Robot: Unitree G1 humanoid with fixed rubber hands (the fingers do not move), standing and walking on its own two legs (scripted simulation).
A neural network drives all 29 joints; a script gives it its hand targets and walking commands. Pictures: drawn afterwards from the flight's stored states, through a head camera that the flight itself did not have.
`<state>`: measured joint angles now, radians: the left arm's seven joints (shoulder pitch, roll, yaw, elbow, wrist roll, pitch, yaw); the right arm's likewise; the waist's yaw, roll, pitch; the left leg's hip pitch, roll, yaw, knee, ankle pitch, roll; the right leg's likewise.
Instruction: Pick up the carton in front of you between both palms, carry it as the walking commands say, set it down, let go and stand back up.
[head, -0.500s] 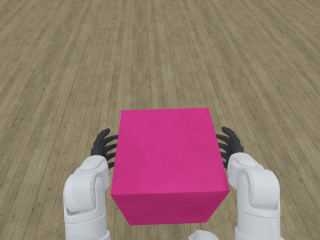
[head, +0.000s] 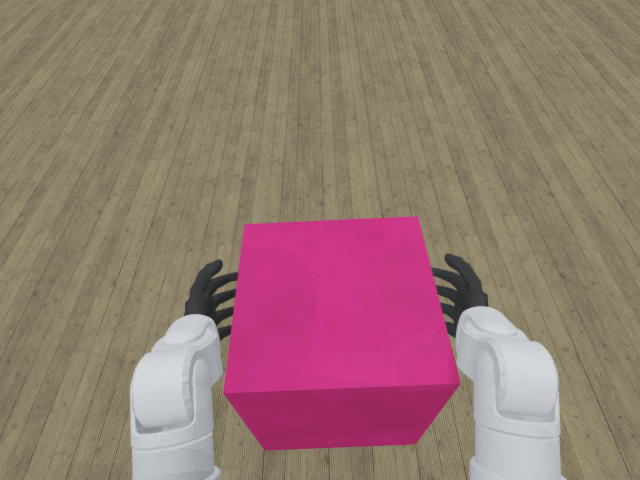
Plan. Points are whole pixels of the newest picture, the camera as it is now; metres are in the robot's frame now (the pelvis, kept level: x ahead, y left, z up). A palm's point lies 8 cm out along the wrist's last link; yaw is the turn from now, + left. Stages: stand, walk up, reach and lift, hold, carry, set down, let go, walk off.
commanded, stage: carry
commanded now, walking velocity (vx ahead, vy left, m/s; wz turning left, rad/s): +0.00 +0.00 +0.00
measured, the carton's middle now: (335, 341) +0.28 +0.00 -0.01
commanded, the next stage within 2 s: hold in 1.84 s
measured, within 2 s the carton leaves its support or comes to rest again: neither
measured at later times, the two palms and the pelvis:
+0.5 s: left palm (195, 287) +0.34 +0.17 +0.06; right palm (432, 279) +0.34 -0.13 +0.05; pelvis +0.07 +0.02 -0.01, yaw +0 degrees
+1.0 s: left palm (196, 298) +0.33 +0.17 +0.04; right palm (429, 290) +0.33 -0.12 +0.04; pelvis +0.03 +0.03 +0.00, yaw +0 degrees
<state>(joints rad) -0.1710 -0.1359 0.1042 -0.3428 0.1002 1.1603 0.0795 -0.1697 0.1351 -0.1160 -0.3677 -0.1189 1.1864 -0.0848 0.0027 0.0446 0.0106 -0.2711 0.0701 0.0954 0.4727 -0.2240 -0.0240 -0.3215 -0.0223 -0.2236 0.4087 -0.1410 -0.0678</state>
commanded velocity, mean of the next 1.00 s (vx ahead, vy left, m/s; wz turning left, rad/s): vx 0.00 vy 0.00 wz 0.00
